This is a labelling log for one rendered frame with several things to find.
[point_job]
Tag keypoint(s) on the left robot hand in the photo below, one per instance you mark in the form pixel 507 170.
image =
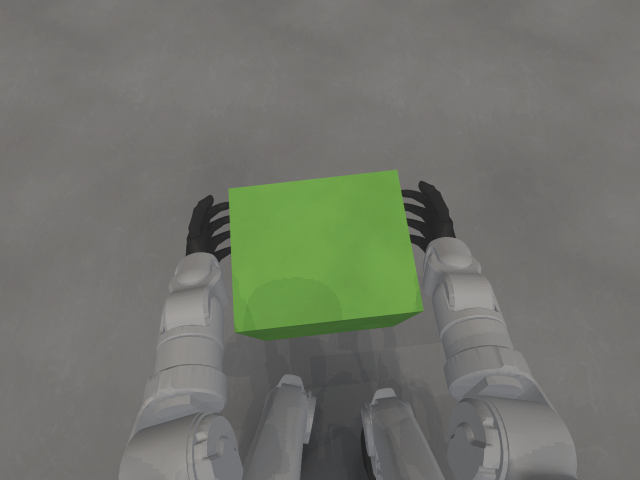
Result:
pixel 200 234

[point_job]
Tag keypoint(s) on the right robot upper arm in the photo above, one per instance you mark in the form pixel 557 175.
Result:
pixel 496 438

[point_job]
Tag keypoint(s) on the left robot forearm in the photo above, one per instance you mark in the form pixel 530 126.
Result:
pixel 188 374

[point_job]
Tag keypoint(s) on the right robot forearm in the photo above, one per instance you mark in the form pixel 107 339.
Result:
pixel 480 356

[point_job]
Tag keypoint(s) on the robot shin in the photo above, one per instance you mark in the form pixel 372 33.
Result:
pixel 288 379
pixel 381 393

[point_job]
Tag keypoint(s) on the left robot upper arm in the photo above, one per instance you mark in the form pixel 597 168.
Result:
pixel 200 446

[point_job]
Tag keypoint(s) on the right robot hand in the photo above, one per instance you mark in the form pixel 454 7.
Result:
pixel 437 223

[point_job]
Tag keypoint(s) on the carton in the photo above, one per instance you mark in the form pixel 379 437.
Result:
pixel 321 256

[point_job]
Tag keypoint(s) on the robot right shin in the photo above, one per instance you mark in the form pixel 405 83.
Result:
pixel 381 393

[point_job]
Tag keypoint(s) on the robot left shin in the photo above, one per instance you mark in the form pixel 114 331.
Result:
pixel 288 379

